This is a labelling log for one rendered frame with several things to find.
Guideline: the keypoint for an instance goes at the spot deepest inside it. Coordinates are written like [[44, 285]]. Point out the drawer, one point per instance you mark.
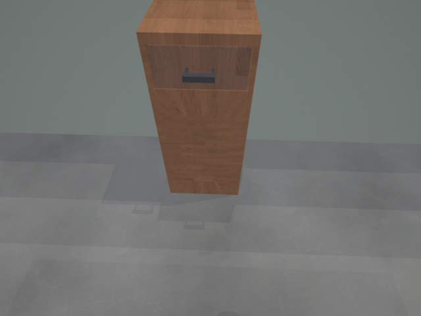
[[231, 65]]

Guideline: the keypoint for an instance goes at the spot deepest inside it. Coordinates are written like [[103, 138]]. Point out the handle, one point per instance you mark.
[[198, 77]]

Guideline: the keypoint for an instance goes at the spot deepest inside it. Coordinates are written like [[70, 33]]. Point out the cabinet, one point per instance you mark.
[[202, 133]]

